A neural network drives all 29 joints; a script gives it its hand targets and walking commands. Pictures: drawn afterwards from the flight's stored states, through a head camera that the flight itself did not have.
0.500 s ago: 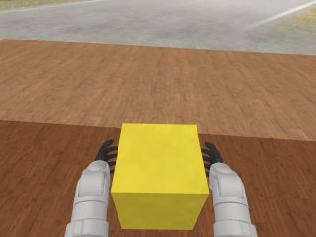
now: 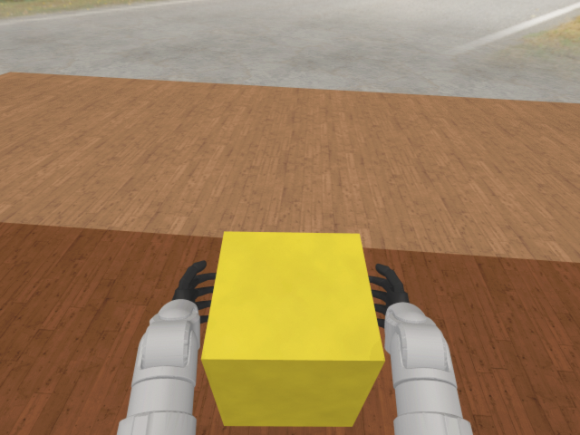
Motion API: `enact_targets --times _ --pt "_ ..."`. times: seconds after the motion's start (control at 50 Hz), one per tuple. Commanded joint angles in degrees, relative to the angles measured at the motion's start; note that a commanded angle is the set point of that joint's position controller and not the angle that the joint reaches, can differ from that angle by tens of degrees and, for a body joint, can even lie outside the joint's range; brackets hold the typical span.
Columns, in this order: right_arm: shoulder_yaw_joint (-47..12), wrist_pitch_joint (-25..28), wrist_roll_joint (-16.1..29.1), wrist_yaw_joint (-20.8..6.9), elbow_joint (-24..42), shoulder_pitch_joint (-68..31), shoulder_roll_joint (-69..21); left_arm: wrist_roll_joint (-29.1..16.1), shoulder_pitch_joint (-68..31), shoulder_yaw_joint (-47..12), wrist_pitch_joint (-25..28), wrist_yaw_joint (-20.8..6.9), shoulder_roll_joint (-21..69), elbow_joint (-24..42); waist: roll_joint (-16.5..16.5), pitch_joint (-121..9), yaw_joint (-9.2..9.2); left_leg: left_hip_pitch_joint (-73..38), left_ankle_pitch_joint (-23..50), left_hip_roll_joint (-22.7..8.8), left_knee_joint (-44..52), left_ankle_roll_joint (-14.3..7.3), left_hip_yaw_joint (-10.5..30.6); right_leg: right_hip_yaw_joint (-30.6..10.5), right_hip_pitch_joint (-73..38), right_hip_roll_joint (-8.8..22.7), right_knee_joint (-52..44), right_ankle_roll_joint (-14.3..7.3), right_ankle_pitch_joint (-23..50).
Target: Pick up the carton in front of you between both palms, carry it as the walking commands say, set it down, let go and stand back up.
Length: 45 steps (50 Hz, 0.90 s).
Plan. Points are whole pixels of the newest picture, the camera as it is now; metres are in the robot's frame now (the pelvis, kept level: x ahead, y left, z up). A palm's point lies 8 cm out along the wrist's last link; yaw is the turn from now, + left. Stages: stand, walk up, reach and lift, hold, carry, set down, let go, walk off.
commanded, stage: hold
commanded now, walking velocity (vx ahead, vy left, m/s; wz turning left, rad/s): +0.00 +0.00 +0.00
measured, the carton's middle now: (290, 332) +0.30 +0.00 -0.02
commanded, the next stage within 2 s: carry in 0.34 s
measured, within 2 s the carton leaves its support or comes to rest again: neither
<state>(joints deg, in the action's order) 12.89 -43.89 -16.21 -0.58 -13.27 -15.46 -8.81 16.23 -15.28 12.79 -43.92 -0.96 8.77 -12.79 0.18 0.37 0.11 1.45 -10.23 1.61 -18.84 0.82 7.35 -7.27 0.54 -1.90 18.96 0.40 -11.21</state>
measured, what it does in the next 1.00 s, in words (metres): walks ahead: right foot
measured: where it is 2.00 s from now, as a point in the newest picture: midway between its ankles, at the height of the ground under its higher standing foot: (293, 321)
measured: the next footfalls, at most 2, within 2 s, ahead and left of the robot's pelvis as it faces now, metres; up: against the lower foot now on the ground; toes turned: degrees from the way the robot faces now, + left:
right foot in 0.98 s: +0.24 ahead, -0.11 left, +0.00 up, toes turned -10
left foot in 1.38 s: +0.63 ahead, +0.05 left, +0.00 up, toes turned +9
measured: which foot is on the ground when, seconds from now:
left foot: down 0.00-1.00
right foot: down 0.00-0.78, up 0.80-0.96, down 0.98-1.00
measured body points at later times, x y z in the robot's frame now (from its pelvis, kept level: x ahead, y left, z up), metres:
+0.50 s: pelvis +0.00 +0.00 +0.00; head -0.04 +0.00 +0.44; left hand +0.31 +0.15 +0.06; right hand +0.30 -0.15 +0.06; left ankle +0.01 +0.13 -0.74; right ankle +0.00 -0.13 -0.74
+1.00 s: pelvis +0.19 -0.03 -0.02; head +0.19 -0.04 +0.43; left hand +0.49 +0.10 +0.07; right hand +0.46 -0.20 +0.06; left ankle +0.07 +0.11 -0.74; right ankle +0.21 -0.11 -0.75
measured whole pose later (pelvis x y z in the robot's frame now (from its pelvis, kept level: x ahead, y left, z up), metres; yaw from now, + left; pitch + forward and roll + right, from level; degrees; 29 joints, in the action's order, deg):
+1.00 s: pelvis +0.19 -0.03 -0.02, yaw -1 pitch +5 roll -1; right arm 6.3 -69.6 -5.8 6.3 21.6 -9.4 -7.5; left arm 5.3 -9.8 6.3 -68.3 4.9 7.8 19.9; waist -3.0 -6.9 -2.1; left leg 8.1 -25.6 -6.1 -30.5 2.4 -6.0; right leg 11.3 21.3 -0.1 30.0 -2.4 -12.9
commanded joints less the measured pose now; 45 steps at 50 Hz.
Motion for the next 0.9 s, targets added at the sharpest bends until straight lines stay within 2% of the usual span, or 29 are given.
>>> enact_targets --times 0.0,0.3,0.32,0.34,0.36,0.38,0.42,0.46,0.48,0.5,0.52,0.54,0.56,0.58,0.6,0.62,0.64,0.66,0.68,0.7,0.72,0.74,0.76,0.78,0.8,0.82,0.84,0.86,0.88 --pt "-29.64 1.33 14.80 -13.04 1.96 -24.60 -51.11 -14.53 -23.96 -29.60 1.22 -12.82 50.88 1.53 0.09 -10.69 0.00 -3.22 11.69 4.03 1.81 0.19 -3.54 3.07 -0.32 -3.50 -2.65 0.88 12.16" --pt "-28.73 1.67 14.11 -13.27 0.49 -26.90 -50.78 -14.17 -26.25 -29.11 1.34 -12.88 51.27 0.21 -0.21 -9.68 -0.01 -2.09 7.08 3.79 1.65 0.12 -3.77 3.42 1.45 -3.49 -2.43 0.40 6.65" --pt "-30.92 1.52 15.33 -13.20 0.92 -28.30 -51.68 -15.75 -27.38 -30.46 1.38 -12.80 51.85 0.46 -0.22 -9.15 0.26 5.77 -5.80 -5.87 -2.17 -0.88 -2.64 1.04 9.69 6.27 0.97 -0.28 -4.66" --pt "-31.97 1.47 15.75 -12.97 3.28 -29.17 -52.32 -16.38 -28.19 -31.83 1.37 -12.70 52.73 1.80 -0.62 -8.92 0.36 7.37 -22.71 -4.42 -1.19 -1.28 -1.26 -1.21 13.06 5.48 -0.88 -0.94 -22.70" --pt "-34.16 1.05 17.38 -12.72 5.90 -30.41 -53.46 -17.65 -29.86 -33.96 1.15 -12.48 53.67 5.13 -0.40 -7.88 0.18 9.87 -31.32 -4.06 -1.81 -1.44 -1.06 -1.16 15.98 4.80 -0.24 -1.29 -31.68" --pt "-35.39 0.41 18.22 -12.47 6.91 -29.71 -54.09 -18.66 -30.27 -35.10 0.38 -12.15 53.90 7.52 0.09 -8.00 0.14 11.60 -33.73 -4.41 -1.19 -1.52 -0.35 -0.03 17.78 4.17 0.33 -0.64 -32.35" --pt "-37.35 -1.38 19.92 -11.53 11.40 -28.79 -52.79 -20.56 -29.73 -38.35 -1.66 -11.34 53.12 11.60 -2.81 -10.91 -0.13 10.61 -26.13 -6.07 -0.60 -1.98 0.62 4.15 17.60 2.83 5.31 0.04 -21.12" --pt "-40.25 -4.48 21.64 -10.37 14.19 -25.28 -49.94 -22.07 -25.94 -41.27 -4.67 -10.42 51.07 13.66 -6.82 -16.26 -0.51 6.58 -23.32 -10.08 1.29 -4.10 4.69 8.72 16.49 1.38 13.65 0.49 -9.57" --pt "-41.03 -6.25 21.98 -9.81 14.83 -23.00 -48.29 -22.49 -23.96 -42.05 -6.36 -10.07 49.36 14.37 -8.08 -17.18 -0.59 5.20 -25.03 -11.05 1.40 -5.21 5.71 9.91 17.47 0.90 12.06 0.19 -9.90" --pt "-41.45 -8.00 22.14 -9.28 15.71 -21.57 -46.92 -22.87 -22.95 -42.64 -8.03 -9.70 47.90 15.58 -8.02 -16.74 -0.68 6.12 -28.13 -11.38 1.59 -5.89 5.93 10.29 17.57 0.76 9.83 -0.10 -11.93" --pt "-42.04 -9.66 22.63 -8.80 17.31 -21.63 -45.95 -23.68 -23.26 -43.19 -9.72 -9.36 46.87 17.23 -7.47 -15.42 -0.56 9.89 -30.76 -11.15 1.56 -6.10 5.44 10.09 16.11 0.94 8.08 -0.38 -13.94" --pt "-42.37 -11.35 23.33 -8.41 19.06 -23.14 -45.18 -24.83 -24.15 -43.71 -11.48 -9.15 46.42 18.49 -5.80 -13.92 -0.23 14.86 -30.17 -9.85 -0.35 -5.46 2.90 8.50 13.41 2.03 5.67 -0.83 -15.65" --pt "-43.16 -13.09 24.44 -8.12 21.30 -25.32 -45.10 -26.15 -25.27 -44.19 -13.22 -9.02 46.28 19.50 -0.12 -11.60 0.06 20.87 -26.90 -7.14 -6.21 -3.80 -1.71 3.01 10.70 5.79 1.57 -1.93 -19.04" --pt "-44.57 -14.79 25.77 -8.00 23.85 -27.08 -45.11 -27.09 -24.55 -44.49 -14.83 -8.88 46.10 20.18 9.33 -9.50 0.70 28.00 -22.21 -4.22 -15.92 -1.57 -7.52 -7.20 7.38 12.64 -3.89 -4.56 -24.00" --pt "-46.52 -16.37 27.70 -8.06 26.35 -28.54 -45.62 -27.69 -23.67 -44.50 -16.17 -8.65 45.79 21.37 16.27 -7.19 1.50 35.00 -16.46 -2.26 -23.14 -0.23 -12.65 -15.94 3.42 18.77 -7.99 -7.85 -24.09" --pt "-47.57 -17.81 29.55 -8.24 27.96 -28.81 -45.86 -28.17 -23.14 -44.87 -17.49 -8.37 45.73 23.35 15.04 -5.62 1.26 36.56 -17.10 -4.06 -19.79 -0.64 -12.26 -17.07 2.79 21.19 -7.55 -10.25 -19.06" --pt "-47.81 -18.94 30.93 -8.55 28.68 -28.14 -46.33 -28.87 -23.22 -45.73 -18.61 -8.07 46.29 25.39 11.64 -6.10 0.60 34.19 -16.46 -4.28 -14.69 -1.19 -12.68 -15.21 3.11 20.85 -5.37 -10.34 -13.81" --pt "-48.17 -19.91 32.12 -8.81 28.98 -26.45 -47.25 -29.39 -23.29 -46.35 -19.60 -7.60 47.14 27.85 8.06 -7.97 0.10 29.23 -13.59 -3.11 -9.25 -1.36 -14.27 -11.21 4.78 18.38 -3.10 -9.36 -7.78" --pt "-48.20 -20.76 33.05 -9.01 29.13 -23.78 -48.26 -29.86 -21.88 -46.76 -20.59 -7.30 47.88 29.32 5.97 -11.61 -0.05 20.22 -10.38 -1.75 -5.96 -1.24 -15.82 -4.93 7.56 15.07 1.13 -7.46 -2.51" --pt "-47.98 -21.52 33.68 -9.07 29.59 -21.95 -49.06 -30.58 -20.62 -47.10 -21.44 -7.22 48.01 30.84 3.59 -15.97 0.04 8.43 -6.04 -1.92 -4.62 -1.28 -15.99 1.66 12.11 12.01 6.23 -5.40 -0.86" --pt "-47.24 -22.15 33.51 -9.01 29.66 -18.91 -49.50 -31.09 -19.97 -47.39 -22.29 -7.25 48.38 32.38 -1.31 -19.86 -0.93 -3.87 -4.81 -5.39 -3.04 -2.94 -10.82 7.67 19.40 9.15 14.36 -3.17 0.30" --pt "-46.18 -22.71 32.67 -8.75 29.45 -16.32 -48.40 -31.65 -19.85 -47.48 -23.24 -7.51 48.70 33.64 -13.18 -21.90 -1.79 -13.41 -5.64 -16.17 1.26 -7.13 4.24 14.44 30.65 5.08 26.08 -0.10 -6.55" --pt "-45.88 -23.00 31.52 -8.28 30.03 -15.36 -48.88 -32.47 -20.50 -47.79 -24.09 -7.89 48.74 34.86 -17.86 -18.19 -2.19 -18.63 6.55 -23.19 2.85 -12.43 16.10 15.55 43.43 2.47 31.14 0.38 -17.64" --pt "-45.81 -23.42 30.56 -7.81 31.54 -15.64 -49.48 -33.00 -20.42 -47.86 -24.65 -8.24 48.93 34.94 -12.64 -15.29 -2.29 -17.92 15.54 -25.38 1.56 -15.20 16.62 12.27 47.03 4.20 31.42 -0.82 -22.97" --pt "-45.84 -23.83 29.86 -7.35 33.19 -15.25 -49.61 -33.58 -18.96 -48.06 -25.01 -8.66 49.42 35.11 -8.33 -14.80 -2.24 -17.57 19.51 -25.63 0.93 -15.37 15.41 12.31 48.30 4.55 29.61 -1.15 -23.79" --pt "-46.90 -24.25 30.93 -7.13 35.49 -17.96 -50.02 -33.64 -18.67 -47.64 -25.13 -8.92 49.32 34.29 -5.75 -14.82 -2.42 -16.39 19.24 -23.63 1.15 -13.33 10.17 12.83 46.49 4.59 26.25 -1.21 -22.52" --pt "-47.77 -24.54 32.08 -6.97 37.03 -19.90 -50.18 -33.91 -18.66 -47.42 -25.24 -9.01 49.18 34.48 -6.67 -15.35 -2.25 -14.59 16.13 -21.62 0.79 -11.32 5.48 13.57 42.70 4.58 19.85 -1.02 -19.74" --pt "-48.65 -24.81 33.31 -7.03 38.73 -21.48 -50.04 -33.89 -17.80 -47.25 -25.27 -8.90 49.27 34.45 -7.69 -16.06 -1.95 -11.99 15.10 -19.55 -0.45 -9.23 0.83 15.70 36.93 3.30 13.87 -0.89 -14.25" --pt "-48.67 -25.15 34.04 -7.21 38.95 -22.58 -49.02 -33.66 -17.53 -47.19 -25.25 -8.56 48.99 34.32 -8.33 -17.02 -1.00 -6.13 10.95 -17.13 -2.20 -6.82 -4.64 18.17 26.79 1.18 7.91 -1.02 -6.31"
